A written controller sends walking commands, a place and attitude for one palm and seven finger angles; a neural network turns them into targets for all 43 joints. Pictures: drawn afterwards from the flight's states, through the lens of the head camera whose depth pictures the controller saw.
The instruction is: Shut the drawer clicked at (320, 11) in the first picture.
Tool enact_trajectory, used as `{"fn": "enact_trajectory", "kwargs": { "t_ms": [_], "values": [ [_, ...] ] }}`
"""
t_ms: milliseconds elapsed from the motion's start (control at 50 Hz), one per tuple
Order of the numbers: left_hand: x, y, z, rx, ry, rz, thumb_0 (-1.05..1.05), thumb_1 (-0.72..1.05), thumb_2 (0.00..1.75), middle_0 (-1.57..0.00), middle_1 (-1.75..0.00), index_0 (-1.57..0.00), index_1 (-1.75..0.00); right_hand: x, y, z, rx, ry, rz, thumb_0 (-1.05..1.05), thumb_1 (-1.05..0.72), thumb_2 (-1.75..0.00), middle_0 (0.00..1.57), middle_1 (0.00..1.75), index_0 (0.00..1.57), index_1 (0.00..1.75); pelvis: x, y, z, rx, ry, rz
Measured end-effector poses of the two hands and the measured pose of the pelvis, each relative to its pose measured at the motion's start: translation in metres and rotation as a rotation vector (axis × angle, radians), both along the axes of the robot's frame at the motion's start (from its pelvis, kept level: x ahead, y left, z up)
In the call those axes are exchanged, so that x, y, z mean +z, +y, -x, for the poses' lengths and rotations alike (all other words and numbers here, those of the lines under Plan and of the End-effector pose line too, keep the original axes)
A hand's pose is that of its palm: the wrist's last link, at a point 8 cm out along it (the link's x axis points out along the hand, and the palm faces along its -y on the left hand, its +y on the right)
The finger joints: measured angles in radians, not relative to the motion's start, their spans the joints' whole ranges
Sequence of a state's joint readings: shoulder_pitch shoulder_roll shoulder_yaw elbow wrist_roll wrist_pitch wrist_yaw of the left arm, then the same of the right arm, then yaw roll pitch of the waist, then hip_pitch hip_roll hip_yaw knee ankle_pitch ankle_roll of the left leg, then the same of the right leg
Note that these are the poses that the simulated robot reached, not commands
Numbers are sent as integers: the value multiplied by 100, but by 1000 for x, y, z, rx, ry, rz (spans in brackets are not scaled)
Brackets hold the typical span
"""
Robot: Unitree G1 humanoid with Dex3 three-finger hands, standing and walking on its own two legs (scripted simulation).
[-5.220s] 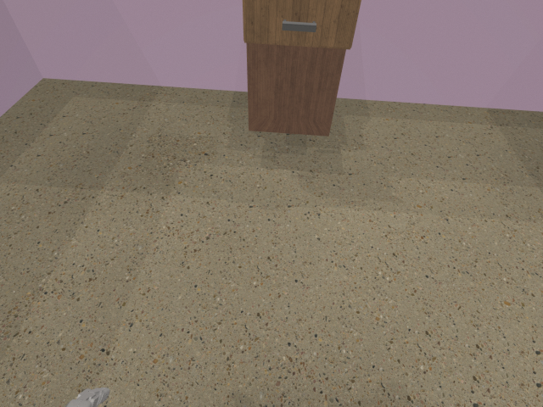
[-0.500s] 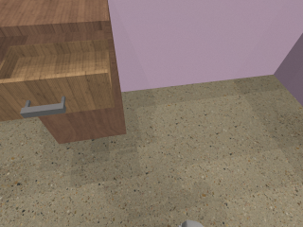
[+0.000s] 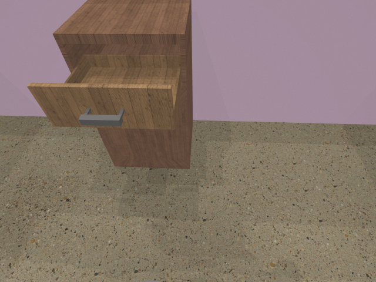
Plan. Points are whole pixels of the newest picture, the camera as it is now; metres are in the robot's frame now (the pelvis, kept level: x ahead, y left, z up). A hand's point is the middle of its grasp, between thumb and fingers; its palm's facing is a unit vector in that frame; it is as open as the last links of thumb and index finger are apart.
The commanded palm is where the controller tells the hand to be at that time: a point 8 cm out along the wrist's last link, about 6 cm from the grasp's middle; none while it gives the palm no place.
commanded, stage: take the last steps up to it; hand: left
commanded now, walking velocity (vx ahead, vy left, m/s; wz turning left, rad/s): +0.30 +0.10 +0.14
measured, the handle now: (103, 115) +0.59 +0.34 -0.03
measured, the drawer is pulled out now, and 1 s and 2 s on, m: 0.28 0.28 0.28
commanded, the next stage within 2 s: come to a stop and stand still in 0.84 s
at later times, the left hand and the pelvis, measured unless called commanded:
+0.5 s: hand out of the picture +0.08 +0.28 -0.18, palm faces +0.09 -0.98 -0.18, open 7.4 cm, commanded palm none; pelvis +0.06 +0.09 +0.00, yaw +2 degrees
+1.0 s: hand (115, 218) +0.31 +0.25 -0.17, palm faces +0.08 -0.97 -0.24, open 7.1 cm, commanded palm none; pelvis +0.24 +0.06 -0.01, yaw +2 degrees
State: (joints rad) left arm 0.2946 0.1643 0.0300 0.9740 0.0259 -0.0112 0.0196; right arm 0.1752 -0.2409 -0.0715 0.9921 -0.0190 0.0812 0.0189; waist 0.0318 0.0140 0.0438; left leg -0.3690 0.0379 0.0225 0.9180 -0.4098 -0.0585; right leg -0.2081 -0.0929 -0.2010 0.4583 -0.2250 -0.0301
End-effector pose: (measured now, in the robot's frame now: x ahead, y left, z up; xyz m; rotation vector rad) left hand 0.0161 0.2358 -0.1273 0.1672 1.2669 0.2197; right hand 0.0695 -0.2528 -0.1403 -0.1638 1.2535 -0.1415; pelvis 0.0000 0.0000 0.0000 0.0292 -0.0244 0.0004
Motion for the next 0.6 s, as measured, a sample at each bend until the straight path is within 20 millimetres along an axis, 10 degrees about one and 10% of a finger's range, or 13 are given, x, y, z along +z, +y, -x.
{"fn": "enact_trajectory", "kwargs": {
  "t_ms": [180, 260, 600],
  "values": [
    [-25, 42, 89, 137, 188, 58, 1, 90, 89, -20, -30, -21, -30, 16, 56, -41, 119, -95, 32, 1, -91, -90, 19, 30, 20, 30, -6, 41, -3, 40, 11, 41],
    [-29, 64, 90, 126, 249, 75, 1, 90, 89, -20, -30, -20, -30, 18, 82, -33, 93, -120, 38, 1, -91, -90, 19, 30, 20, 30, -6, 62, -10, 33, -11, 50],
    [-19, 87, -134, -32, -27, 70, 1, 91, 90, -19, -30, -20, -30, 3, 136, 78, -126, 312, -22, 1, -91, -90, 20, 30, 20, 30, -5, 90, -94, 34, -3, 20]
  ]
}}
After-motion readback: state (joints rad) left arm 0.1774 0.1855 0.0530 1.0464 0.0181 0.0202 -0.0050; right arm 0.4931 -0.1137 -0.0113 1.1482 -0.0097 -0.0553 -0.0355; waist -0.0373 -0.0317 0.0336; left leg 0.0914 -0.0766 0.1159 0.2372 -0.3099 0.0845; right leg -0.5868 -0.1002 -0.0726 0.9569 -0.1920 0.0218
